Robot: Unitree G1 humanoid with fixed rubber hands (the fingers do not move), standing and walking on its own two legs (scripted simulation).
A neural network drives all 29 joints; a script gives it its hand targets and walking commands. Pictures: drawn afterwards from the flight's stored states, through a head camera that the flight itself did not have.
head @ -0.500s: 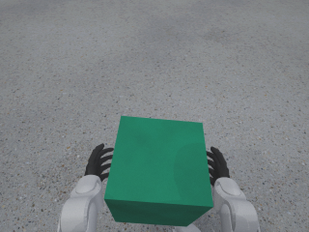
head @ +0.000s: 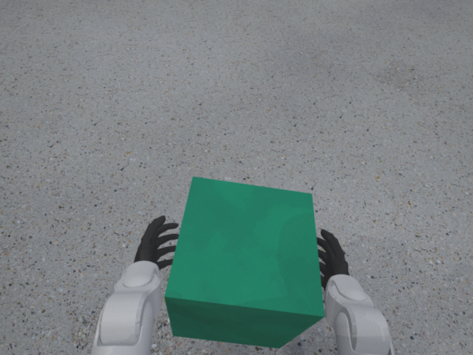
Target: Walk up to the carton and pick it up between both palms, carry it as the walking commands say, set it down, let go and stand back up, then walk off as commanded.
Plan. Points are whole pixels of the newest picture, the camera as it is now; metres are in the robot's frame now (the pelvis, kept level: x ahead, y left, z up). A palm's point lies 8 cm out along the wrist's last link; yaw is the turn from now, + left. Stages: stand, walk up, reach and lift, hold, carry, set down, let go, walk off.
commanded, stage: carry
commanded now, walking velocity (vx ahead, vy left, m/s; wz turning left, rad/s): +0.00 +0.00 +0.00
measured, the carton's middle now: (239, 268) +0.30 +0.01 -0.06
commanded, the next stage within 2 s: none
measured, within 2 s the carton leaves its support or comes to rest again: neither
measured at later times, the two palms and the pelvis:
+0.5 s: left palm (143, 132) +0.56 +0.23 +0.01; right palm (279, 140) +0.57 -0.07 +0.01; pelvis +0.30 +0.06 -0.01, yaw +3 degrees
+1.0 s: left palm (161, 63) +0.83 +0.24 +0.01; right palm (268, 75) +0.84 -0.06 -0.01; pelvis +0.57 +0.08 -0.02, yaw +4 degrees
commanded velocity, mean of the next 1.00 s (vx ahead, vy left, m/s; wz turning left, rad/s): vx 0.00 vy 0.00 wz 0.00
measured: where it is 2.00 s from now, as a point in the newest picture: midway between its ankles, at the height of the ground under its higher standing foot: (241, 137)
